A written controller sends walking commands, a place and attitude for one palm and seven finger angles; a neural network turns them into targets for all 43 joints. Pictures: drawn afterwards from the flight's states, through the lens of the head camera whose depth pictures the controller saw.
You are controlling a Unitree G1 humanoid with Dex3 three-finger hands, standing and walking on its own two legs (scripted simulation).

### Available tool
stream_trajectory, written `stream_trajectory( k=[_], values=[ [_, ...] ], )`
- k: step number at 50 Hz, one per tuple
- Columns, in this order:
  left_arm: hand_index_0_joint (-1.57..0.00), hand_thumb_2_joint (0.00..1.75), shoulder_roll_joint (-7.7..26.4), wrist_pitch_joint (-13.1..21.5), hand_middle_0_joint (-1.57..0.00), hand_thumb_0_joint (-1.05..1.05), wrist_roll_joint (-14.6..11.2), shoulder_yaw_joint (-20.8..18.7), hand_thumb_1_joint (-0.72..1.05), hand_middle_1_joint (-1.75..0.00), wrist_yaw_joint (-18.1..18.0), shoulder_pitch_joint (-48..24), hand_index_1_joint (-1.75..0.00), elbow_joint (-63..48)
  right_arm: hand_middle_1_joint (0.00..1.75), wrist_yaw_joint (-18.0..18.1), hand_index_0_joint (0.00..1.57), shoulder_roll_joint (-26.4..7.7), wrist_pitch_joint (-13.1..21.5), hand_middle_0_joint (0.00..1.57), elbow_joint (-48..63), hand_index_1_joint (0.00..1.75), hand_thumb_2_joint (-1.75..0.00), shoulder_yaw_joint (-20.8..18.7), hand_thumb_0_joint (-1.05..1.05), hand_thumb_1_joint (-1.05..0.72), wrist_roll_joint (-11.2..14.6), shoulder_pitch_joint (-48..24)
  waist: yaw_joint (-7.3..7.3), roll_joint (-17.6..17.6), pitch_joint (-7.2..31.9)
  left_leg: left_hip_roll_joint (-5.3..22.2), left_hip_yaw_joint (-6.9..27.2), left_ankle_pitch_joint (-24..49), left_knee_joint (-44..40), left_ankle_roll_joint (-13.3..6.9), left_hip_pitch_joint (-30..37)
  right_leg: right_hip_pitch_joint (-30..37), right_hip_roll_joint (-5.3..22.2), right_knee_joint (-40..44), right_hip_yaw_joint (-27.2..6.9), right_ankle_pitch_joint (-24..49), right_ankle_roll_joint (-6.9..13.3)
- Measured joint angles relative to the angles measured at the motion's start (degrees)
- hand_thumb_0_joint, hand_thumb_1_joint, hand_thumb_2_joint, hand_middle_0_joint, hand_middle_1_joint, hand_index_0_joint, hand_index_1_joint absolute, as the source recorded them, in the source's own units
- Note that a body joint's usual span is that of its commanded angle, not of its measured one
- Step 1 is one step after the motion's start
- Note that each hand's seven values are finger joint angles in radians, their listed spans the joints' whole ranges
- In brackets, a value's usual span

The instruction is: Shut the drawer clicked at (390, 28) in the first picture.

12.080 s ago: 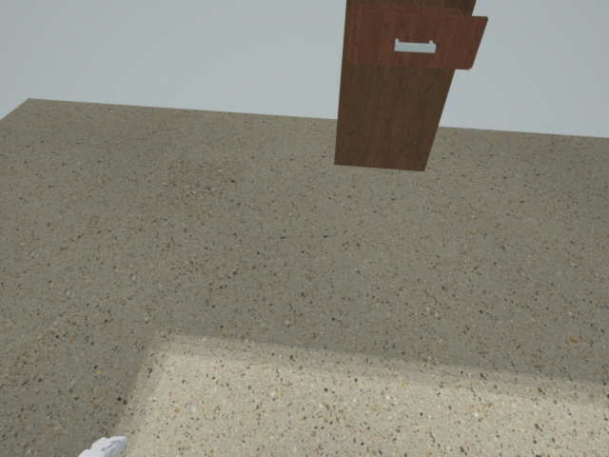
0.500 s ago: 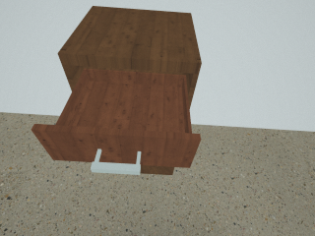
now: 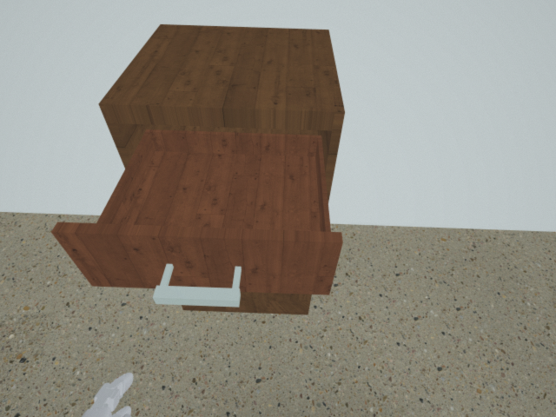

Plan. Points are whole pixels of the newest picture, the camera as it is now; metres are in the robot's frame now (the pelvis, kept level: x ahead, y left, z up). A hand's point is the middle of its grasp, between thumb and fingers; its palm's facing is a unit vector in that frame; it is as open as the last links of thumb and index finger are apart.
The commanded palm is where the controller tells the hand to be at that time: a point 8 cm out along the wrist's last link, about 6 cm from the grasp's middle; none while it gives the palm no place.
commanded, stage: raise the hand and make a fist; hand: left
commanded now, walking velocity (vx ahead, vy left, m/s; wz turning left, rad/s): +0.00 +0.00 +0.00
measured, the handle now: (200, 284) +0.32 +0.14 +0.00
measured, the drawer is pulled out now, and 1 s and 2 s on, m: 0.29 0.27 0.27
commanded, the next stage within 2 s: bring the fist close to the handle in 1.76 s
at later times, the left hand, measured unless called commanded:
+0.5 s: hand (188, 400) +0.15 +0.12 +0.01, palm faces +0.02 -1.00 -0.06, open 4.8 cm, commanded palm +0.11 +0.19 +0.00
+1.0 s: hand (167, 399) +0.14 +0.14 +0.05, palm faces -0.01 -1.00 -0.01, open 3.1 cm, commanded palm +0.10 +0.19 +0.06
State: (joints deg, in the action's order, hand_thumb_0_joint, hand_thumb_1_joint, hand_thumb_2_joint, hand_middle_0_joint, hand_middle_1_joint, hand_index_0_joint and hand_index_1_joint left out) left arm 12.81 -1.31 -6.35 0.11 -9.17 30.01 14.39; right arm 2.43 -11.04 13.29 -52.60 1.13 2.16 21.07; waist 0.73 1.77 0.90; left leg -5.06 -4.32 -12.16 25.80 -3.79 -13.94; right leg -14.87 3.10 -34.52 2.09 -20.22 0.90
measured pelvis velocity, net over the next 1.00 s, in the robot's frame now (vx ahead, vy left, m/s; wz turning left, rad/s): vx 0.00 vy -0.02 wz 0.02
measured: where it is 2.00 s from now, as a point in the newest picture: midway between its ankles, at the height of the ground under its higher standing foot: outside the picture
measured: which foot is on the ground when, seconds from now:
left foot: down 0.00-1.00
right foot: down 0.00-1.00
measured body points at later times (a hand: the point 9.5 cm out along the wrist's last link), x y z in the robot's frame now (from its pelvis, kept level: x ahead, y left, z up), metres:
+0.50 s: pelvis -0.02 -0.05 -0.07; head +0.01 -0.07 +0.38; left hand +0.14 +0.17 +0.02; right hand +0.21 -0.25 -0.13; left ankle +0.02 +0.07 -0.73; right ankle -0.01 -0.11 -0.73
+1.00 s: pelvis +0.00 -0.02 -0.05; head +0.02 -0.02 +0.40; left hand +0.14 +0.19 +0.05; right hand +0.20 -0.25 -0.10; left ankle +0.02 +0.07 -0.73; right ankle -0.01 -0.11 -0.73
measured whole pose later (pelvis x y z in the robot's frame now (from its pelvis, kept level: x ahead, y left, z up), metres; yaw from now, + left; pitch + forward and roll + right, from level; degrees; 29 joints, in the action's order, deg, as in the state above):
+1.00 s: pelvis +0.00 -0.02 -0.05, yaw +1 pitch +8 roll -1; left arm 10.9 21.6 -14.5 -1.8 12.5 43.0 -20.3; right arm 2.3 -13.6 13.7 -29.3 -1.4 3.4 12.6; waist -0.6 -2.2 6.8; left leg -1.0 -1.1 -24.4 53.3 -2.8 -37.1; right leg -33.2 -1.0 -51.6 5.5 -26.6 2.5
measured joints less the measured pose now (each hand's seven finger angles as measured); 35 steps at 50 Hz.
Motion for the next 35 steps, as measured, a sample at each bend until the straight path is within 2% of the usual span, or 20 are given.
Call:
stream_trajectory(
  k=[3,5,6,9,11,14,16,19,21,24,26,28,31,35],
  values=[
    [-0.25,0.9,-1.71,6.08,-0.25,0.04,-1.29,0.51,0.97,-0.37,1.47,-3.56,-0.36,-9.59,0.3,-0.6,0.21,-3.32,2.69,0.2,5.18,0.3,-0.89,-0.84,0.02,-0.93,-0.56,-1.93,1.96,-3.33,1.93,0.1,1.38,-2.3,6.55,-0.32,-4.68,-2.84,-0.65,-2.15,1.22,0.82,0.22],
    [-0.24,0.9,-4.39,9.64,-0.28,0.03,-2.74,-0.51,0.95,-0.4,3.12,-4.17,-0.38,-10.06,0.3,-1.37,0.21,-4.56,2.7,0.2,8.27,0.3,-0.89,-1.48,0.02,-0.92,-1.05,-4.27,2.6,-5.04,4.54,1.19,1.47,-4.28,11.15,0.19,-9.12,-6.6,-1.55,-5.08,1.45,-0.22,0.26],
    [-0.23,0.9,-5.46,12.98,-0.3,0.02,-3.92,-1.38,0.95,-0.42,5.32,-3.25,-0.38,-9.22,0.3,-1.7,0.21,-4.48,2.44,0.2,9.8,0.3,-0.89,-1.78,0.02,-0.92,-1.14,-5.57,2.58,-4.89,5.62,1.74,1.19,-5.27,13.48,0.53,-11.51,-9.02,-1.99,-7.16,1.24,-0.98,0.47],
    [-0.27,0.9,-6.42,23.15,-0.35,0.01,-5.72,-1.3,0.93,-0.47,13.5,1.15,-0.43,-8.4,0.3,-2.75,0.2,-3.32,1.73,0.2,14.59,0.3,-0.89,-2.72,0.02,-0.92,-1.09,-8.41,1.34,-2.01,7.14,3.26,0.8,-8.03,20.61,1.28,-18.46,-16.04,-3.19,-13.96,1.08,-3.59,1.62],
    [-0.32,0.9,-5.82,28.46,-0.38,0.01,-4.87,-0.27,0.93,-0.51,17.3,4.26,-0.48,-9.84,0.3,-3.2,0.2,-3.23,1.87,0.2,17.89,0.3,-0.89,-3.4,0.01,-0.91,-1.44,-9.51,0.13,-0.15,7.37,4.03,1.45,-9.94,25.7,1.8,-23.19,-20.36,-3.76,-18.47,1.89,-5.4,2.54],
    [-0.4,0.9,-2.9,33.75,-0.45,0.02,-3.03,-0.13,0.91,-0.57,18.51,7.62,-0.55,-14.68,0.3,-3.15,0.2,-3.92,1.59,0.2,21.25,0.3,-0.89,-4.27,0.01,-0.91,-1.78,-11.5,-1.7,0.41,7.32,4.91,3.11,-12.54,32.67,2.82,-29.08,-25.26,-4.43,-24.18,3.74,-7.84,3.86],
    [-0.46,0.9,-1.33,35.37,-0.49,0.02,-3.73,-1.72,0.91,-0.62,17.74,8.2,-0.6,-17.93,0.3,-2.7,0.2,-4.05,0.84,0.19,22.42,0.3,-0.89,-4.41,0.01,-0.91,-1.43,-13.12,-2.5,-0.47,6.98,5.19,4.29,-13.72,35.85,3.4,-31.36,-26.89,-4.67,-26.65,4.98,-9.05,4.44],
    [-0.53,0.9,-0.54,35.16,-0.55,0.02,-6.45,-5.16,0.9,-0.68,17.55,6.29,-0.67,-20.76,0.3,-1.98,0.2,-3.48,-0.1,0.19,23.16,0.3,-0.89,-3.49,0.01,-0.91,-0.64,-14.5,-3.15,-2.55,6.95,5.32,5.74,-14.57,38.15,3.87,-33.09,-27.85,-4.86,-28.18,6.42,-10.07,4.72],
    [-0.58,0.9,-0.76,33.51,-0.59,0.02,-8.53,-6.38,0.9,-0.72,19.18,3.99,-0.71,-21.36,0.3,-1.45,0.2,-2.8,-0.39,0.19,23.23,0.3,-0.89,-2.18,0.01,-0.91,-0.08,-14.37,-3.27,-3.74,6.95,5.3,6.28,-14.63,38.17,3.97,-33.13,-27.66,-4.9,-28.01,6.9,-10.24,4.55],
    [-0.64,0.9,-1.16,28.64,-0.64,0.02,-9.9,-5.93,0.9,-0.79,23.73,1.41,-0.78,-21.42,0.3,-0.62,0.2,-1.51,-1.05,0.19,23.1,0.3,-0.89,0.0,0.01,-0.91,0.76,-12.71,-2.9,-4.5,6.99,5.2,6.22,-14.22,36.34,3.82,-31.77,-26.49,-4.88,-26.48,6.74,-9.93,4.08],
    [-0.68,0.9,-0.89,24.38,-0.68,0.02,-9.52,-4.94,0.9,-0.83,26.36,0.84,-0.82,-21.56,0.3,-0.04,0.21,-0.72,-1.75,0.2,22.9,0.3,-0.89,0.98,0.01,-0.91,1.01,-10.99,-2.28,-4.46,7.08,5.09,5.78,-13.77,34.39,3.81,-30.24,-25.32,-4.82,-25.01,6.24,-9.55,3.94],
    [-0.72,0.9,-0.47,20.66,-0.72,0.02,-8.98,-4.54,0.9,-0.88,27.53,1.35,-0.87,-21.82,0.3,0.38,0.21,-0.15,-2.56,0.2,22.38,0.3,-0.89,1.25,0.01,-0.91,1.08,-9.43,-1.5,-4.32,7.12,5.12,5.19,-13.36,32.37,3.96,-28.43,-23.94,-4.89,-23.44,5.55,-9.16,3.84],
    [-0.79,0.9,-0.66,18.03,-0.79,0.02,-9.39,-5.71,0.9,-0.94,26.23,3.74,-0.93,-23.01,0.3,0.81,0.21,0.13,-3.65,0.2,21.42,0.3,-0.89,0.36,0.01,-0.9,1.02,-7.57,-0.47,-3.98,6.71,5.21,4.27,-13.01,29.72,4.14,-25.61,-21.68,-5.05,-21.27,4.52,-8.6,3.9],
    [-0.87,0.9,-1.4,20.18,-0.87,0.02,-10.15,-8.94,0.9,-1.03,22.74,8.01,-1.02,-25.64,0.3,0.86,0.21,-0.69,-4.02,0.2,20.06,0.3,-0.89,-1.86,0.02,-0.91,0.97,-5.85,-0.36,-3.33,6.18,5.24,3.52,-12.77,27.6,3.92,-23.32,-19.71,-5.16,-19.29,3.66,-8.08,3.62]
  ],
)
